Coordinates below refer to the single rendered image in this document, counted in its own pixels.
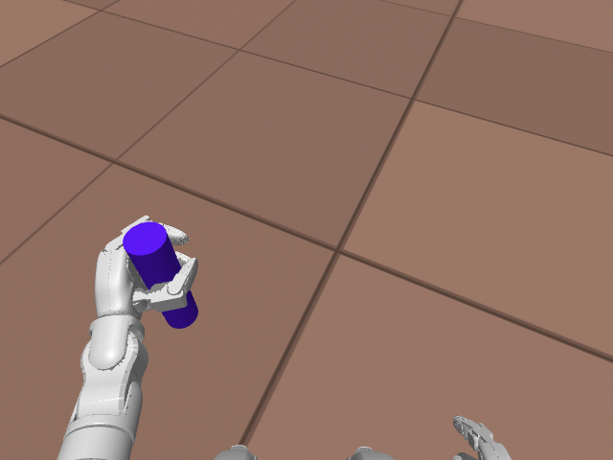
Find left robot hand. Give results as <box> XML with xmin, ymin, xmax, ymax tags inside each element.
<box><xmin>95</xmin><ymin>216</ymin><xmax>198</xmax><ymax>321</ymax></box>

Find left robot arm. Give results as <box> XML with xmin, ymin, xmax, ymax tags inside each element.
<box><xmin>57</xmin><ymin>313</ymin><xmax>148</xmax><ymax>460</ymax></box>

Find can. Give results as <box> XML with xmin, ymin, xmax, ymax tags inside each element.
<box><xmin>123</xmin><ymin>222</ymin><xmax>198</xmax><ymax>329</ymax></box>

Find right robot hand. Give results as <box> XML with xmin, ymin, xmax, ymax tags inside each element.
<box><xmin>453</xmin><ymin>416</ymin><xmax>511</xmax><ymax>460</ymax></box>

